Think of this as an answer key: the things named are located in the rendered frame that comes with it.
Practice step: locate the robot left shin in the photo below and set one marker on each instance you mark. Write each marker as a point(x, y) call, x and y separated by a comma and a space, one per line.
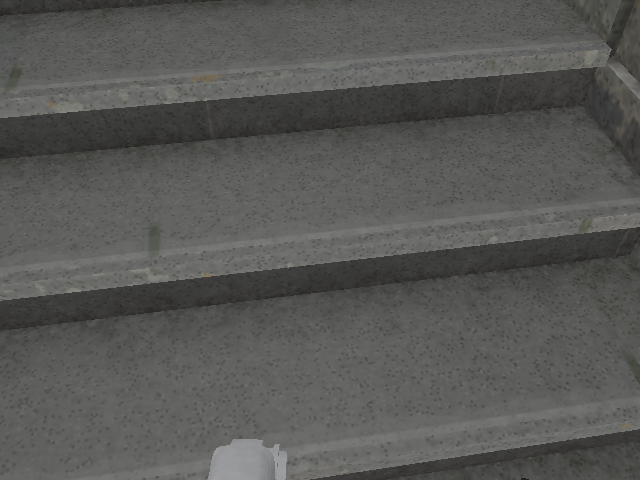
point(214, 454)

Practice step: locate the left robot thigh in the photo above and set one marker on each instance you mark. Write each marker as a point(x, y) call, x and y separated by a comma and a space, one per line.
point(249, 459)

